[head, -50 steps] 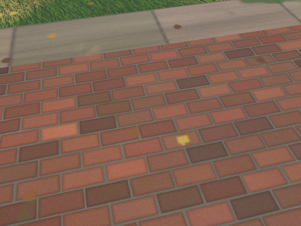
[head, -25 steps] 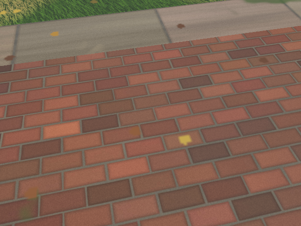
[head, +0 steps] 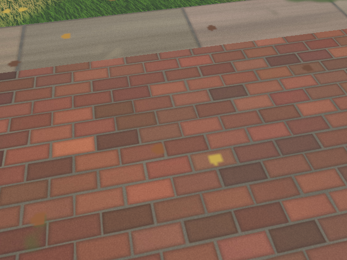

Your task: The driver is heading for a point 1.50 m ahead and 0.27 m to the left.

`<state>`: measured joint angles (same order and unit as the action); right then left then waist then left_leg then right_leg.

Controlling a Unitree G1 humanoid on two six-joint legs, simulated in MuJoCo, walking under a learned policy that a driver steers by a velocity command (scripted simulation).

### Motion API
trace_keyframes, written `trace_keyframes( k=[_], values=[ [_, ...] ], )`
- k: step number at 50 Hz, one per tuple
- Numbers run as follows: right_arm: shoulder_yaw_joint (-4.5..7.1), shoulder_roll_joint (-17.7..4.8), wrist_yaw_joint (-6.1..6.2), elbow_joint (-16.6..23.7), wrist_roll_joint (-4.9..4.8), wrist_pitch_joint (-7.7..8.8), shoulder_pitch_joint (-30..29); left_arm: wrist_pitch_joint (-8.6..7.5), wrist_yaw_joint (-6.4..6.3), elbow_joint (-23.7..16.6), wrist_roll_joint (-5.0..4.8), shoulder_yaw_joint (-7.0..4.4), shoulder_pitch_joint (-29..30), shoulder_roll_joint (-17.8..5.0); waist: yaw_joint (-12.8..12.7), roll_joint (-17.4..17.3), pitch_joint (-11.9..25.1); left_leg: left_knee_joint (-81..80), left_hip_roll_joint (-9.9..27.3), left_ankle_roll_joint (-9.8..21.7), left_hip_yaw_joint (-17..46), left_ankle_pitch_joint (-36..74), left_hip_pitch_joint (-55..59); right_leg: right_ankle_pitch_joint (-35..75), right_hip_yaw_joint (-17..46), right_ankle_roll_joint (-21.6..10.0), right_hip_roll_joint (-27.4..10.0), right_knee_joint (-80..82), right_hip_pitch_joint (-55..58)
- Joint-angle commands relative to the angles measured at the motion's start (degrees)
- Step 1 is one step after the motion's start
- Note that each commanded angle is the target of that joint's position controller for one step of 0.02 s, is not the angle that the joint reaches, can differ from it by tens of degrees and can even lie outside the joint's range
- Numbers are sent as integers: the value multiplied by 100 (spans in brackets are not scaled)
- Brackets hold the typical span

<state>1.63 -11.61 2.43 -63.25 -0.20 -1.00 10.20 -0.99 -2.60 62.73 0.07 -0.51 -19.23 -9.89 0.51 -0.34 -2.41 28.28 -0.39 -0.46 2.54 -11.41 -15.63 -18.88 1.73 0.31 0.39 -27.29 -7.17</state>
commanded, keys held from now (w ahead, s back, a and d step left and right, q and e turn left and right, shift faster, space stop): w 0.86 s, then w+q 0.14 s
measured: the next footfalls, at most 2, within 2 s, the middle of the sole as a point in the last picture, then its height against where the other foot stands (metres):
right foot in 0.72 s outside the picture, level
left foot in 1.30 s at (152, 200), level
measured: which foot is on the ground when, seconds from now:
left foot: down 0.00-0.74, up 0.76-1.00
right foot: down 0.00-0.26, up 0.28-0.70, down 0.72-1.00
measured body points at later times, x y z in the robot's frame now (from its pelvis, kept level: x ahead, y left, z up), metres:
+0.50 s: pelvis +0.14 +0.03 +0.01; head +0.14 +0.04 +0.46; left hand +0.26 +0.29 -0.12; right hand +0.05 -0.20 -0.14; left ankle +0.05 +0.12 -0.74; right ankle +0.20 -0.13 -0.67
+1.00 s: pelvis +0.42 -0.05 +0.01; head +0.43 -0.05 +0.46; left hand +0.43 +0.22 -0.13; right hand +0.54 -0.31 -0.12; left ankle +0.52 +0.13 -0.65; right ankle +0.42 -0.12 -0.74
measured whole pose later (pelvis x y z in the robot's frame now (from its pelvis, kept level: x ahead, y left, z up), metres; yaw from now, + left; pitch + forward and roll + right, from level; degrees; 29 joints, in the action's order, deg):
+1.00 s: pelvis +0.42 -0.05 +0.01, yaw +2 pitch +0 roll -2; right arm 3.5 -15.4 0.9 -53.0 -1.4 4.1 10.7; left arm -6.5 1.4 57.8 0.8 -2.8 -18.2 -13.1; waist -2.1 -2.6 -0.4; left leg 59.0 7.3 2.5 3.8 -7.5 -39.0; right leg -8.7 -5.9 -4.7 4.4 -14.7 -6.3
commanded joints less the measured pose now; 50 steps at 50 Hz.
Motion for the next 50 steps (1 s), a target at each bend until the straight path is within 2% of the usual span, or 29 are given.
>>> trace_keyframes(
  k=[1,4,7,8,10,12,13,14,15,16,17,18,20,22,26,29,32,34,35,36,37,38,39,40,41,42,44,47,50],
  values=[
    [64,-490,21,88,5,19,228,-19,-9,36,-4,-63,-630,-430,-10,70,45,-358,53,208,6,-9,646,72,-17,-103,-45,673,-783],
    [109,-579,21,118,-44,67,212,-3,-58,-82,-75,-150,-609,-697,-82,278,-457,30,-209,308,-218,-2376,-131,-2301,353,-494,-204,833,-1159],
    [58,-302,-112,362,-96,374,-170,-159,-34,-108,-174,-308,-913,-1133,-280,1045,-829,1247,-206,260,-561,-1278,-1077,-2889,1979,-1166,-1393,1693,-735],
    [57,-311,-168,417,-109,465,-234,-193,-21,-156,-176,-349,-817,-1199,-266,1097,-954,1582,15,330,-428,-1108,-1233,-2679,2355,-1346,-1728,1842,-766],
    [56,-282,-251,413,-186,604,42,-245,31,-310,-189,-324,-452,-1070,25,1007,-1036,960,154,513,-415,-1304,-856,-2019,2070,-1216,-1653,1639,-892],
    [166,-413,-264,43,-197,668,973,-248,72,-465,-214,-301,-133,-976,430,718,-696,-34,-143,473,-579,-659,869,-928,1140,-814,-959,860,-1445],
    [296,-753,-258,-143,-155,679,1745,-301,89,-602,-181,-264,106,-877,736,-8,-364,-517,384,640,394,-699,1752,252,495,-559,-473,-579,-1928],
    [488,-1517,-302,-256,-174,700,2613,-400,71,-809,-158,-170,47,-456,910,-1711,136,-1498,1654,1396,2793,-1340,2743,-201,-331,-177,270,-2627,-3040],
    [331,-1141,-334,-233,-69,766,2510,-510,84,-884,-222,-190,111,-556,714,-1371,142,-1948,2269,1739,4097,-1579,2632,-1129,277,-239,204,-3983,-3626],
    [221,-824,-327,-55,-51,820,1925,-574,142,-918,-314,-220,171,-653,420,-751,-287,-1866,2269,1628,3551,-1406,2307,-777,497,-422,-155,-4566,-3987],
    [158,-666,-347,117,-38,840,1518,-609,190,-884,-312,-218,192,-636,279,-444,-351,-1900,1974,1451,2779,-1171,2081,-225,452,-545,-412,-4583,-3963],
    [115,-620,-371,198,-36,826,1321,-636,204,-893,-257,-268,278,-703,192,-250,-446,-1973,1759,1306,2173,-710,1949,216,355,-585,-590,-4278,-3981],
    [15,-406,-354,196,3,743,1431,-596,251,-930,-189,-379,428,-838,154,-386,-352,-2048,1322,1049,1209,377,1816,659,121,-518,-735,-3721,-3618],
    [6,-522,-278,158,8,675,1701,-516,297,-1008,-168,-354,644,-626,171,-375,-348,-2101,1228,1083,820,1045,1770,849,-100,-332,-723,-3293,-3643],
    [48,-862,-140,275,46,590,1731,-483,343,-1495,-136,-220,1811,-418,325,-377,-578,-2341,1157,1139,394,1153,1239,1594,-325,-75,-568,-1591,-3385],
    [96,-949,-119,252,-29,587,1956,-483,427,-1690,-172,-195,2308,-543,390,-446,-683,-2454,1249,1132,231,1092,1154,1989,-441,-124,-406,-902,-2938],
    [150,-980,-111,239,-92,559,1956,-511,505,-1837,-186,-221,2469,-704,222,-427,-675,-2186,1479,1007,113,1673,1728,1899,-340,-359,-359,-485,-2818],
    [206,-1112,-110,306,-44,512,1804,-544,520,-1763,-180,-345,1964,-978,-168,-594,-166,-1381,1507,851,-29,3478,2026,1638,-477,-548,-90,-458,-1935],
    [209,-1110,-115,344,-3,458,1715,-534,496,-1533,-188,-470,1169,-1181,-592,-655,340,-414,1348,735,-198,4380,1920,1501,-604,-680,117,-525,-940],
    [164,-1032,-125,426,36,429,1649,-502,449,-1242,-205,-602,164,-1437,-1049,-602,937,907,1084,545,-350,4165,1203,1421,-412,-866,-21,-567,506],
    [-8,-429,-188,562,87,481,2197,-479,404,-1069,-54,-732,-695,-2015,-912,597,1920,3206,358,249,-507,1876,-824,481,1869,-1605,-1537,-386,2722],
    [-122,-57,-232,481,-44,652,2396,-464,434,-997,-53,-657,-832,-1862,-775,1532,2673,4728,-394,143,171,-1904,-1852,-577,4419,-2117,-2392,1005,3275],
    [32,-632,-257,666,-211,804,1819,-504,460,-1036,-93,-515,-293,-1454,-712,1159,1761,5259,-16,317,568,-1774,-2444,-833,4045,-1758,-2149,1282,2544],
    [86,-873,-246,865,-299,876,1243,-528,458,-1159,-89,-434,280,-1191,-558,788,1012,5190,294,430,360,-1300,-2563,-362,3066,-1529,-1971,1331,1595],
    [111,-864,-197,911,-239,882,994,-569,489,-1220,-41,-375,745,-1044,-333,265,593,4798,593,445,254,-776,-2268,437,2289,-1411,-1760,1490,622],
    [173,-839,-155,885,-147,812,1034,-615,514,-1232,16,-329,977,-880,-104,282,478,4418,811,457,266,-493,-1867,908,1723,-1298,-1513,1607,33],
    [170,-558,-147,798,-137,632,1339,-631,535,-1116,36,-300,983,-757,128,436,364,4070,934,435,247,-353,-1429,1126,1125,-1300,-1296,1896,-507],
    [217,-596,-129,969,-135,482,916,-671,422,-925,65,-350,681,-996,135,360,15,3552,1003,315,250,142,-1935,1394,576,-1366,-1302,2218,-676],
    [260,-628,-164,1179,-107,501,318,-654,293,-823,87,-371,394,-1100,-23,249,-108,2652,863,258,446,1069,-2540,1699,178,-1248,-1285,2269,-290]
  ],
)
